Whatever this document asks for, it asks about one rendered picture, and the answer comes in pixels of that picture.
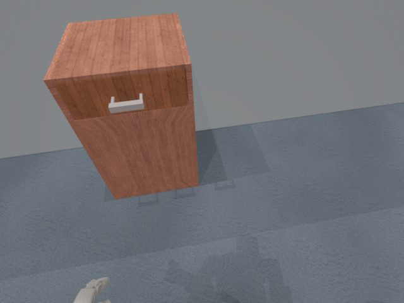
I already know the cabinet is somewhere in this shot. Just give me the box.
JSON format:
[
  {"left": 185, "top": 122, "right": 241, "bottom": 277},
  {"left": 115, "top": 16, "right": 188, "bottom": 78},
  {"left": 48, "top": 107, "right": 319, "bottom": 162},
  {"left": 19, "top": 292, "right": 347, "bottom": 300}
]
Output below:
[{"left": 44, "top": 13, "right": 199, "bottom": 199}]

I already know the robot left hand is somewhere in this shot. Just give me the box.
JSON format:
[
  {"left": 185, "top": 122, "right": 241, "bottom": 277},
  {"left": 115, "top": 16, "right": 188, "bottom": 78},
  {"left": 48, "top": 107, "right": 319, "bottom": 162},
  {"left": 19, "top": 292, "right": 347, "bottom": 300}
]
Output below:
[{"left": 73, "top": 277, "right": 111, "bottom": 303}]

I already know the handle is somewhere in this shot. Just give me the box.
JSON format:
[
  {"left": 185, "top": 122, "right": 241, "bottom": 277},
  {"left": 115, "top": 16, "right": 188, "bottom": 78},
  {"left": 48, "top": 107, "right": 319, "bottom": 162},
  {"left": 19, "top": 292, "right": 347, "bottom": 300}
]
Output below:
[{"left": 109, "top": 93, "right": 145, "bottom": 113}]

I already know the drawer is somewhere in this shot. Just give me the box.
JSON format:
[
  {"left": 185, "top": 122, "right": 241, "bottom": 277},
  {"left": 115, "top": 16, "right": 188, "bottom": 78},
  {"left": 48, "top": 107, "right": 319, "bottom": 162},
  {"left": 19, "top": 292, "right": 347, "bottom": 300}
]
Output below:
[{"left": 54, "top": 69, "right": 187, "bottom": 120}]

